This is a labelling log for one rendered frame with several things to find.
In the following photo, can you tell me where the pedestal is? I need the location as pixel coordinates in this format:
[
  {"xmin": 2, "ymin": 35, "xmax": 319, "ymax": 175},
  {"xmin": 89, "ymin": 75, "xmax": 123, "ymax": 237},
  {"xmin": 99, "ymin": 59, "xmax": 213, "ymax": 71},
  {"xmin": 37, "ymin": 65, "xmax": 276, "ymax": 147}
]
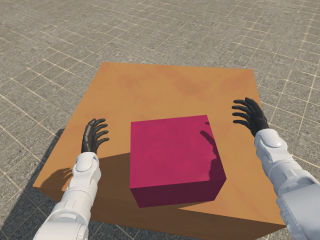
[{"xmin": 33, "ymin": 62, "xmax": 287, "ymax": 240}]

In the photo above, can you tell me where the left robot upper arm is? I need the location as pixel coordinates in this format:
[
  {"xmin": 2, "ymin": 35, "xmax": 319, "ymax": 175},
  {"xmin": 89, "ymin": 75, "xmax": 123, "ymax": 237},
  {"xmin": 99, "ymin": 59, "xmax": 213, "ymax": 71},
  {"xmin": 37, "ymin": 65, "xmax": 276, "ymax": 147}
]
[{"xmin": 35, "ymin": 221, "xmax": 89, "ymax": 240}]

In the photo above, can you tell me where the left robot hand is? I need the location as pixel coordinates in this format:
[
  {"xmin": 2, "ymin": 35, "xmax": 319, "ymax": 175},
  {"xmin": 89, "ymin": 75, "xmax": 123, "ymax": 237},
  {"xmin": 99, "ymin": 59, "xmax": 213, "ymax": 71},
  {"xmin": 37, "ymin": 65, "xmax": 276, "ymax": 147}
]
[{"xmin": 81, "ymin": 118, "xmax": 109, "ymax": 154}]

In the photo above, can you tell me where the robot right forearm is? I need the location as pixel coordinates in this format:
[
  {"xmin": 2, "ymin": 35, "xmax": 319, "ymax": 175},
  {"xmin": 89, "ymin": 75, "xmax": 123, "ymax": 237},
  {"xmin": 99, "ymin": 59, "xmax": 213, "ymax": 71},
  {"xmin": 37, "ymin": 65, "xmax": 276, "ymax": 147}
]
[{"xmin": 254, "ymin": 128, "xmax": 320, "ymax": 198}]

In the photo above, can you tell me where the robot left forearm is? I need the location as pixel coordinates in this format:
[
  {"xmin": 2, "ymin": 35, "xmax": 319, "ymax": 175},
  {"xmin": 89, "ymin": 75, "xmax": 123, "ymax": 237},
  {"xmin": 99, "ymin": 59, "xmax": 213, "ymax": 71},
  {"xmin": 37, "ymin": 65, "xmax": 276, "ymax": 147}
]
[{"xmin": 32, "ymin": 152, "xmax": 101, "ymax": 240}]

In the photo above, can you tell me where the carton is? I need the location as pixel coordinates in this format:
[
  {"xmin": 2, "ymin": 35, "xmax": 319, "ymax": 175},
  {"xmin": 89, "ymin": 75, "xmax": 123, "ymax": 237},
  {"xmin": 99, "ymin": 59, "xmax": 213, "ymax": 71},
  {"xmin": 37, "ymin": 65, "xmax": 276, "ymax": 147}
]
[{"xmin": 129, "ymin": 115, "xmax": 227, "ymax": 208}]

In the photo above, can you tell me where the right robot hand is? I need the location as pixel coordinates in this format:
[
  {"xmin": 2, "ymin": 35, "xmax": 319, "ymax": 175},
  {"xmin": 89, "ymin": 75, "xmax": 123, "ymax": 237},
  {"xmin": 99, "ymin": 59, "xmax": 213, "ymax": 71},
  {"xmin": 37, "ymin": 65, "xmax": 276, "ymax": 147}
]
[{"xmin": 231, "ymin": 97, "xmax": 270, "ymax": 137}]

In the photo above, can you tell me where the right robot upper arm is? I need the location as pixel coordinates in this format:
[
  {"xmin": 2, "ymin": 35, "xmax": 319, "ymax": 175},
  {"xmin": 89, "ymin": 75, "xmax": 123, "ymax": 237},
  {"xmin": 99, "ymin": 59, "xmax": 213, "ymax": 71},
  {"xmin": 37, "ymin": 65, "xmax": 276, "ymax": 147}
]
[{"xmin": 276, "ymin": 183, "xmax": 320, "ymax": 240}]

